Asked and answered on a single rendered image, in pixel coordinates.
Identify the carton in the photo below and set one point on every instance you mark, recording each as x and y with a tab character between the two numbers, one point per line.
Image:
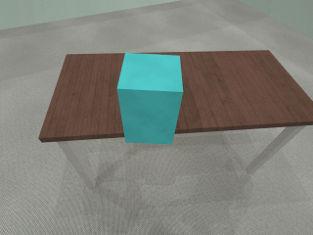
150	91

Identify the table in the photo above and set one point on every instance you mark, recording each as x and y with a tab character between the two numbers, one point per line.
222	91

